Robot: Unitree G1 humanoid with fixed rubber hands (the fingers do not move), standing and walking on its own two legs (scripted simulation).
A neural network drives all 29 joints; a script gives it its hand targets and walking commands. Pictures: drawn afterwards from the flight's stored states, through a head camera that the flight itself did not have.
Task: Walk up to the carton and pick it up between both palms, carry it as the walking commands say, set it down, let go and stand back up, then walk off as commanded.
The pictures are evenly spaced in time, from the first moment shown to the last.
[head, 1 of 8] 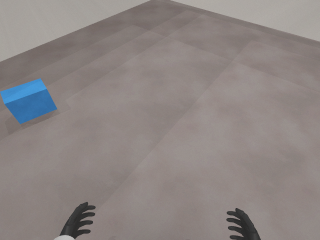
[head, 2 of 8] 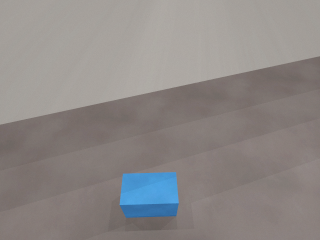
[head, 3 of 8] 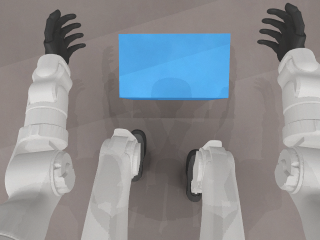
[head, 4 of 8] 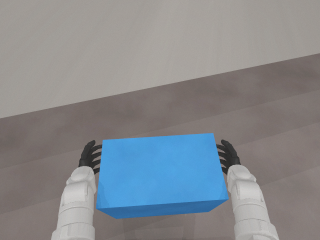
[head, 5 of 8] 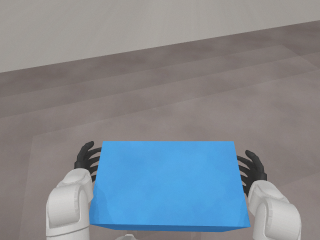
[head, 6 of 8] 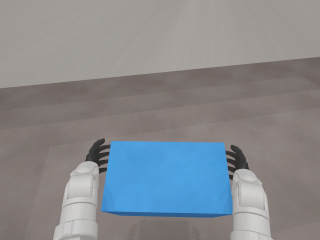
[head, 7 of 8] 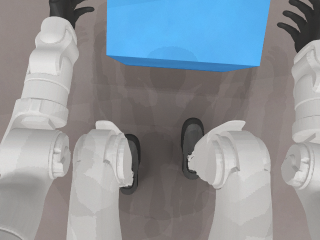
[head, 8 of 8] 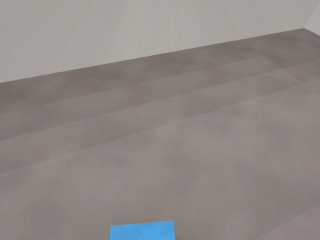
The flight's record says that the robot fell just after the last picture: no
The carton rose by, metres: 0.67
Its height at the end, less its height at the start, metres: +0.00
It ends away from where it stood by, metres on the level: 0.90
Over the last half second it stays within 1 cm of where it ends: yes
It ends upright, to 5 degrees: yes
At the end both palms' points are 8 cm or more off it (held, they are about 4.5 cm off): yes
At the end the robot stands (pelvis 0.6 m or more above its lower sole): yes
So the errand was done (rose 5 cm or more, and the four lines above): yes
